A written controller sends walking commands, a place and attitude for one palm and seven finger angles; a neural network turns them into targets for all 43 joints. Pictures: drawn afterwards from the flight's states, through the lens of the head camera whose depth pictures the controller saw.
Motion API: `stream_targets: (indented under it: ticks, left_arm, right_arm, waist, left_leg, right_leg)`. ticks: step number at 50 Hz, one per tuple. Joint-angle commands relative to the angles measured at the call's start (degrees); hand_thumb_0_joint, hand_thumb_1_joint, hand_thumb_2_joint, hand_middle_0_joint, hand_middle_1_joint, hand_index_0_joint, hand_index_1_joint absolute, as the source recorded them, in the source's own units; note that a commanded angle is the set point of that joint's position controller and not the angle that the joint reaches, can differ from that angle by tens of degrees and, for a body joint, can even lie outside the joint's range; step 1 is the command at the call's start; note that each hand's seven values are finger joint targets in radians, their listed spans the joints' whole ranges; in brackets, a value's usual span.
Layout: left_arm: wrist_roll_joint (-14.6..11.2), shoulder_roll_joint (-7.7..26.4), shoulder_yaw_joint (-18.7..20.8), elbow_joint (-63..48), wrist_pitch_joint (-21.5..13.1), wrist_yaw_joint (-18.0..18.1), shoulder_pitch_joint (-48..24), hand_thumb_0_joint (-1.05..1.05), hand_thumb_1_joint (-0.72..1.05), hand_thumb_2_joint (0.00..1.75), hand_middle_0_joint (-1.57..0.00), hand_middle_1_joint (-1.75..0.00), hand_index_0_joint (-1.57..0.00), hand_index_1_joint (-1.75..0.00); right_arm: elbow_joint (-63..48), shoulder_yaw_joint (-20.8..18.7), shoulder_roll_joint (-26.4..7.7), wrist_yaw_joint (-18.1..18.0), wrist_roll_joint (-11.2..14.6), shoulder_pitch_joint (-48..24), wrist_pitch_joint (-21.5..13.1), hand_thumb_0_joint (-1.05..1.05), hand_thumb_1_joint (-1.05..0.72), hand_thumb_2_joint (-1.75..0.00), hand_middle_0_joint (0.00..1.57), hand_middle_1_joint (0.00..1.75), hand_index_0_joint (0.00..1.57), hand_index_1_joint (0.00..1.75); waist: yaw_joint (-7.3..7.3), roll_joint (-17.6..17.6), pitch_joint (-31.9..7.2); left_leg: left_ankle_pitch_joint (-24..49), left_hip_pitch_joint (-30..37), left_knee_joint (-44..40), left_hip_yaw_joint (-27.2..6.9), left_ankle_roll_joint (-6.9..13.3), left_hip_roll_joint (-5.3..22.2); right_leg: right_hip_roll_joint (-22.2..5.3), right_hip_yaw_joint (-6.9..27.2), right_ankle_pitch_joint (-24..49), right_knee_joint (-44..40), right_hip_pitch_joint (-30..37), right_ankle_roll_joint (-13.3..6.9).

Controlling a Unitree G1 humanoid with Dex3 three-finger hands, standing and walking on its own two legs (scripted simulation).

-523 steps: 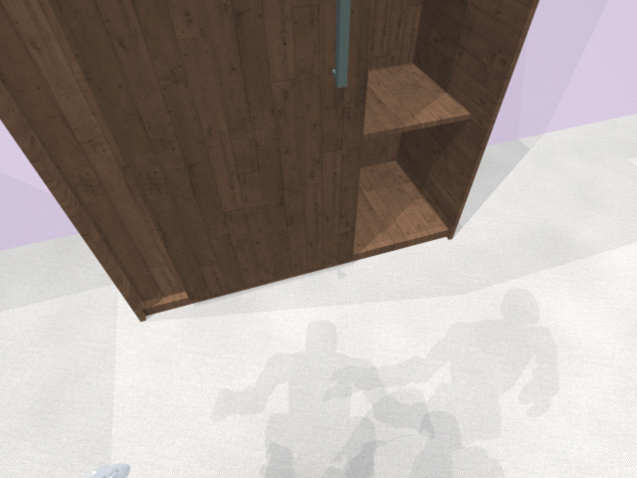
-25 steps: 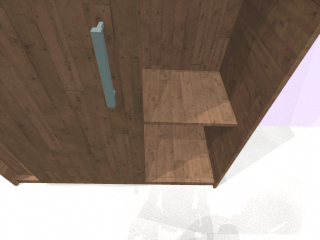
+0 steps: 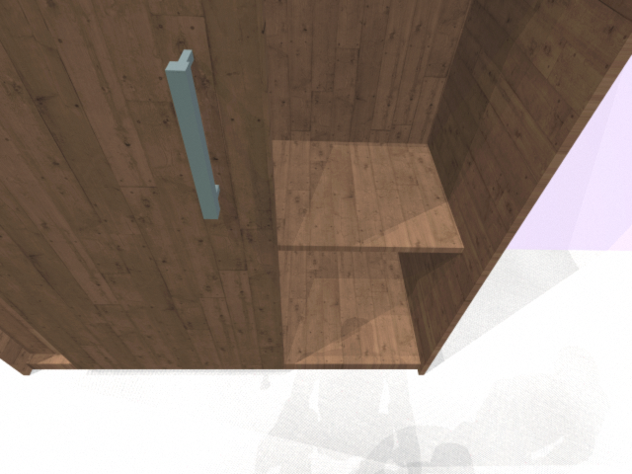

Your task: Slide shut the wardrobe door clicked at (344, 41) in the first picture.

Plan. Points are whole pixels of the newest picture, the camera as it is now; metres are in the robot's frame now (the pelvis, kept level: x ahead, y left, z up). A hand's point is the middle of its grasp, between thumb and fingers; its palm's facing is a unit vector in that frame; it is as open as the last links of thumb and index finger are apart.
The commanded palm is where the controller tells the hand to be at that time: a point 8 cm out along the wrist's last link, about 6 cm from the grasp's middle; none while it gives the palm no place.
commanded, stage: look again from close up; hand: left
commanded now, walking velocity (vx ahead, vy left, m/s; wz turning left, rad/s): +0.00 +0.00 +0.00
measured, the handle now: (200, 143) +0.50 +0.20 +0.15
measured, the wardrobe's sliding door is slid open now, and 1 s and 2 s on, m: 0.45 0.45 0.45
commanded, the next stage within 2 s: raise the hand with hooked fingers in 0.20 s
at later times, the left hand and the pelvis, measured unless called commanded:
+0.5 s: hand (175, 419) +0.19 +0.18 -0.02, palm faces +0.25 -0.96 -0.16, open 7.4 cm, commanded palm +0.11 +0.21 -0.04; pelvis -0.01 -0.02 -0.02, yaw +4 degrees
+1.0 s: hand (174, 415) +0.18 +0.17 +0.03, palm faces +0.06 -0.99 -0.10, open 10.3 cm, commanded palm +0.14 +0.23 +0.04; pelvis +0.00 -0.07 -0.05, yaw +6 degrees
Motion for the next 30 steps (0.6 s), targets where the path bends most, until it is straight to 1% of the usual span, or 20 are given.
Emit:
stream_targets:
  ticks: [1, 9, 13, 14, 15, 16, 17, 18, 19, 20, 21, 22, 23, 24, 25, 26, 27, 28, 29, 30]
  left_arm:
    - [-0.2, 4.5, 1.0, -0.7, -0.7, 0.5, 5.1, 0.00, 0.90, 0.90, -0.20, -0.30, -0.20, -0.30]
    - [-0.3, 4.4, 1.1, -0.5, -0.6, 0.4, 5.1, 0.00, 0.90, 0.90, -0.20, -0.30, -0.20, -0.30]
    - [-0.2, 4.5, 1.1, -0.4, -0.7, 0.4, 5.1, 0.00, 0.90, 0.90, -0.20, -0.30, -0.20, -0.30]
    - [-0.3, 4.4, 1.0, -0.2, -0.6, 0.4, 5.1, 0.00, 0.90, 0.90, -0.20, -0.30, -0.20, -0.30]
    - [0.6, 6.5, 0.3, 0.1, -1.6, 2.1, 4.2, 0.00, 0.90, 0.90, -0.20, -0.30, -0.20, -0.30]
    - [-10.2, 18.9, 6.2, -90.9, -12.8, 2.5, -35.0, 0.00, 0.88, 0.89, -0.20, -0.32, -0.20, -0.32]
    - [-7.2, 22.9, 8.9, -93.8, -11.6, 5.4, -28.3, 0.00, 0.85, 0.88, -0.20, -0.33, -0.20, -0.33]
    - [-7.1, 5.7, -0.7, -74.9, -3.6, 6.1, 1.5, 0.00, 0.83, 0.87, -0.21, -0.34, -0.21, -0.34]
    - [-9.5, -3.5, -6.3, -67.0, 0.3, 6.4, 7.3, 0.00, 0.81, 0.86, -0.21, -0.36, -0.21, -0.36]
    - [-11.3, -1.2, -5.4, -75.8, -2.4, 5.6, 1.8, 0.00, 0.78, 0.85, -0.21, -0.37, -0.21, -0.37]
    - [-10.6, 2.7, -2.4, -74.8, -4.9, 5.2, 1.0, 0.00, 0.76, 0.84, -0.21, -0.39, -0.21, -0.39]
    - [-10.5, 4.1, -0.2, -72.2, -7.3, 3.8, 2.3, 0.00, 0.74, 0.83, -0.21, -0.40, -0.21, -0.40]
    - [-11.0, 3.3, 1.3, -67.4, -10.4, 1.6, 5.6, 0.00, 0.71, 0.82, -0.21, -0.42, -0.21, -0.42]
    - [-12.5, 2.3, 3.3, -60.4, -14.3, -1.5, 11.8, 0.00, 0.69, 0.81, -0.22, -0.43, -0.22, -0.43]
    - [-13.9, -0.4, 1.8, -56.9, -18.7, -5.4, 14.6, 0.00, 0.67, 0.80, -0.22, -0.45, -0.22, -0.45]
    - [-15.4, 0.7, 3.9, -56.5, -23.3, -9.6, 17.9, 0.00, 0.64, 0.79, -0.22, -0.47, -0.22, -0.47]
    - [-16.4, 3.9, 7.6, -53.9, -26.8, -14.4, 20.3, 0.00, 0.62, 0.78, -0.22, -0.48, -0.22, -0.48]
    - [-16.5, 8.0, 11.4, -55.7, -28.9, -17.4, 20.2, 0.00, 0.60, 0.77, -0.22, -0.50, -0.22, -0.50]
    - [-16.0, 11.9, 14.7, -58.3, -28.3, -18.5, 20.3, 0.00, 0.57, 0.76, -0.22, -0.51, -0.22, -0.51]
    - [-15.7, 13.5, 16.2, -61.4, -26.3, -19.0, 19.9, 0.00, 0.55, 0.75, -0.22, -0.53, -0.22, -0.53]
  right_arm:
    - [-1.1, -0.8, -5.8, -0.6, 0.2, 4.1, -0.5, 0.00, -0.90, -0.90, 0.20, 0.30, 0.20, 0.30]
    - [-1.0, -0.8, -5.7, -0.8, 0.2, 4.2, -0.6, 0.00, -0.90, -0.90, 0.20, 0.30, 0.20, 0.30]
    - [-0.9, -0.8, -5.9, -0.8, 0.2, 4.3, -0.6, 0.00, -0.90, -0.90, 0.20, 0.30, 0.20, 0.30]
    - [-0.9, -0.9, -5.9, -0.8, 0.1, 4.3, -0.6, 0.00, -0.90, -0.90, 0.20, 0.30, 0.20, 0.30]
    - [-5.3, -0.1, -8.7, -0.2, 0.6, 1.4, -1.3, 0.00, -0.90, -0.90, 0.20, 0.30, 0.20, 0.30]
    - [-27.0, -2.0, -18.5, -2.2, 3.0, 2.9, -9.1, 0.00, -0.90, -0.90, 0.20, 0.30, 0.20, 0.30]
    - [-23.8, 0.8, -13.1, -4.0, 3.3, -2.4, -14.7, 0.00, -0.90, -0.90, 0.20, 0.30, 0.20, 0.30]
    - [-24.0, 0.2, -10.4, -3.2, 3.1, -2.0, -18.1, 0.00, -0.90, -0.90, 0.20, 0.30, 0.20, 0.30]
    - [-21.7, 0.0, -10.0, -3.1, 4.4, -1.4, -19.2, 0.00, -0.90, -0.90, 0.20, 0.30, 0.20, 0.30]
    - [-25.6, -1.2, -12.8, -3.1, 4.6, -1.9, -20.2, 0.00, -0.90, -0.90, 0.20, 0.30, 0.20, 0.30]
    - [-26.6, -1.4, -14.2, -2.9, 3.6, -2.7, -21.0, 0.00, -0.90, -0.90, 0.20, 0.30, 0.20, 0.30]
    - [-28.8, -1.7, -14.7, -2.4, 2.9, -2.7, -21.1, 0.00, -0.90, -0.90, 0.20, 0.30, 0.20, 0.30]
    - [-29.9, -2.1, -14.5, -2.1, 2.1, -2.7, -20.6, 0.00, -0.90, -0.90, 0.20, 0.30, 0.20, 0.30]
    - [-31.1, -2.7, -14.3, -1.7, 1.9, -4.7, -20.1, 0.00, -0.90, -0.90, 0.20, 0.30, 0.20, 0.30]
    - [-32.6, -3.1, -14.5, -1.1, 1.7, -6.2, -19.7, 0.00, -0.90, -0.90, 0.20, 0.30, 0.20, 0.30]
    - [-34.2, -3.8, -14.4, -0.3, 1.7, -6.8, -19.1, 0.00, -0.90, -0.90, 0.20, 0.30, 0.20, 0.30]
    - [-36.0, -4.6, -14.8, 0.9, 1.9, -7.2, -18.4, 0.00, -0.90, -0.90, 0.20, 0.30, 0.20, 0.30]
    - [-38.9, -5.0, -15.1, 1.4, 2.1, -8.9, -17.6, 0.00, -0.90, -0.90, 0.20, 0.30, 0.20, 0.30]
    - [-41.4, -5.1, -15.0, 1.3, 2.4, -10.5, -16.8, 0.00, -0.90, -0.90, 0.20, 0.30, 0.20, 0.30]
    - [-43.3, -4.7, -14.4, 1.1, 2.8, -11.3, -15.5, 0.00, -0.90, -0.90, 0.20, 0.30, 0.20, 0.30]
  waist:
    - [0.01, 1.1, 3.0]
    - [0.13, 1.6, 2.9]
    - [0.16, 0.7, 3.0]
    - [0.05, 1.1, 3.0]
    - [0.35, -1.6, 3.1]
    - [-6.54, 10.7, -27.7]
    - [-3.52, 16.6, -25.6]
    - [-1.45, 14.4, -16.7]
    - [-2.03, 9.1, -6.5]
    - [-2.09, 9.4, -2.6]
    - [-3.02, 6.6, -2.1]
    - [-3.46, 1.7, -2.8]
    - [-2.48, -5.4, -3.8]
    - [-0.73, -13.9, -1.3]
    - [-0.17, -19.8, -0.8]
    - [1.39, -20.3, -1.9]
    - [2.97, -15.2, -2.7]
    - [3.44, -10.2, -5.7]
    - [4.92, -5.9, -7.8]
    - [5.80, -2.3, -9.1]
  left_leg:
    - [1.8, 1.2, -6.3, -9.4, -2.7, 9.2]
    - [3.3, 1.7, -6.4, -9.4, -2.7, 9.4]
    - [2.7, 1.6, -6.6, -9.3, -2.7, 9.5]
    - [2.4, 1.9, -6.9, -9.5, -2.8, 9.4]
    - [18.4, -2.3, 2.1, -9.5, -4.1, 10.9]
    - [19.3, 19.0, 0.0, -11.3, -7.2, 6.0]
    - [14.2, 20.3, -3.4, -11.3, -8.3, 9.0]
    - [7.0, 10.9, -6.8, -14.4, -9.5, 9.8]
    - [-1.1, 1.7, -6.5, -13.8, -8.5, 7.5]
    - [-5.2, -1.5, -3.5, -13.4, -7.2, 6.7]
    - [-10.0, -5.3, -0.1, -13.5, -6.6, 5.8]
    - [-9.9, -8.5, 4.0, -12.4, -5.8, 4.3]
    - [-9.2, -11.6, 7.4, -11.6, -5.6, 3.9]
    - [-11.3, -17.1, 10.8, -10.7, -5.6, 3.8]
    - [-11.3, -22.0, 14.8, -9.1, -5.4, 3.2]
    - [-10.4, -25.3, 17.8, -7.6, -5.7, 2.6]
    - [-8.5, -26.8, 20.1, -6.8, -6.3, 1.9]
    - [-7.3, -27.4, 21.9, -5.7, -6.1, 1.1]
    - [-6.3, -28.2, 22.3, -4.5, -5.4, 0.6]
    - [-6.2, -28.2, 21.8, -3.9, -4.9, 0.4]
  right_leg:
    - [-3.6, 2.4, 5.9, -3.2, -4.5, -3.1]
    - [-3.6, 2.3, 6.5, -3.3, -4.3, -3.1]
    - [-3.6, 2.3, 6.2, -3.4, -4.3, -3.1]
    - [-3.5, 2.4, 5.9, -3.4, -4.6, -3.1]
    - [-3.9, 1.1, 9.8, -1.4, -5.0, -2.8]
    - [2.6, -4.6, 11.0, 5.1, -6.4, -3.0]
    - [3.0, -3.5, -0.1, 12.6, -12.1, -3.2]
    - [2.7, -4.7, -9.1, 15.8, -17.9, -4.2]
    - [1.7, -4.8, -6.1, 16.4, -18.4, -3.5]
    - [1.5, -5.3, -5.3, 12.6, -17.6, -3.5]
    - [1.9, -5.8, -5.7, 9.2, -18.0, -3.6]
    - [2.0, -6.5, -5.2, 6.7, -17.4, -3.6]
    - [2.3, -6.5, -6.8, 7.4, -19.5, -3.9]
    - [2.5, -6.7, -12.4, 9.1, -23.3, -3.9]
    - [2.5, -6.0, -15.9, 11.0, -26.3, -3.8]
    - [2.2, -4.7, -16.9, 12.6, -26.9, -4.0]
    - [1.6, -2.6, -14.5, 14.2, -25.5, -4.9]
    - [1.1, -1.6, -11.5, 16.1, -23.4, -5.2]
    - [1.0, -0.6, -8.9, 17.4, -21.8, -5.1]
    - [1.1, -0.4, -8.4, 18.0, -20.6, -5.1]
